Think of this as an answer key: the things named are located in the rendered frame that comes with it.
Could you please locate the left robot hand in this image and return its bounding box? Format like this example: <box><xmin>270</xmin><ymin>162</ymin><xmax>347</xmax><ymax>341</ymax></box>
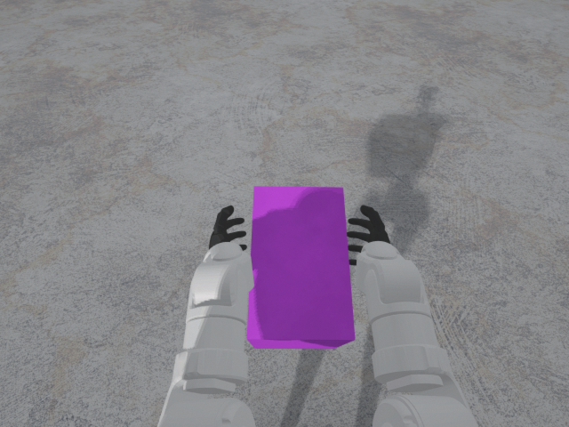
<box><xmin>209</xmin><ymin>205</ymin><xmax>247</xmax><ymax>251</ymax></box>

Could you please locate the right robot hand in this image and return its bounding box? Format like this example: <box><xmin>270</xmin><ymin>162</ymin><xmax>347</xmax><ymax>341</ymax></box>
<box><xmin>347</xmin><ymin>205</ymin><xmax>390</xmax><ymax>266</ymax></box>

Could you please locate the robot right forearm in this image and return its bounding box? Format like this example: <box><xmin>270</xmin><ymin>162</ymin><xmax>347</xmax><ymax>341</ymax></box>
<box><xmin>355</xmin><ymin>241</ymin><xmax>476</xmax><ymax>421</ymax></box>

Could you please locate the robot right upper arm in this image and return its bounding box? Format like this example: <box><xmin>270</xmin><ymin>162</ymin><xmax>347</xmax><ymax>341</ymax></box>
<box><xmin>373</xmin><ymin>394</ymin><xmax>478</xmax><ymax>427</ymax></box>

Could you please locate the robot left upper arm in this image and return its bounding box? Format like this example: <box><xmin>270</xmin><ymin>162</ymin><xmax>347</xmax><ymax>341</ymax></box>
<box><xmin>158</xmin><ymin>398</ymin><xmax>255</xmax><ymax>427</ymax></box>

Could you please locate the robot left forearm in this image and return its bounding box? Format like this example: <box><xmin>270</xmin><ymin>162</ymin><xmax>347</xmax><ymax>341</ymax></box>
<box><xmin>157</xmin><ymin>242</ymin><xmax>254</xmax><ymax>427</ymax></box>

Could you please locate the carton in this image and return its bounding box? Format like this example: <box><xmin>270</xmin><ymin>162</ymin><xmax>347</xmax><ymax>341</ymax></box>
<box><xmin>247</xmin><ymin>186</ymin><xmax>356</xmax><ymax>349</ymax></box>

